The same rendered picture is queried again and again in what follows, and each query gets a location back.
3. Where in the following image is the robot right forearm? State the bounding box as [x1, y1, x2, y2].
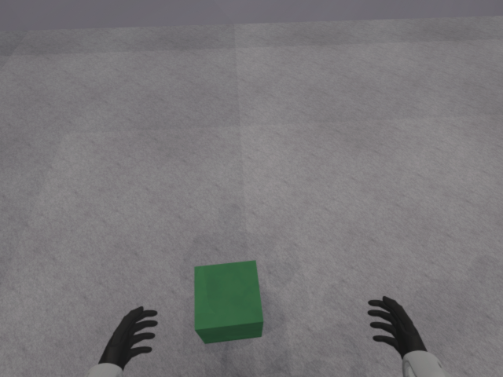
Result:
[402, 350, 452, 377]

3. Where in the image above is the right robot hand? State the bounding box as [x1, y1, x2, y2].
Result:
[368, 296, 427, 359]

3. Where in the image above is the left robot hand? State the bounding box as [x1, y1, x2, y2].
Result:
[98, 306, 158, 370]

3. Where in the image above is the carton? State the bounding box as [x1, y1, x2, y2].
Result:
[194, 260, 263, 344]

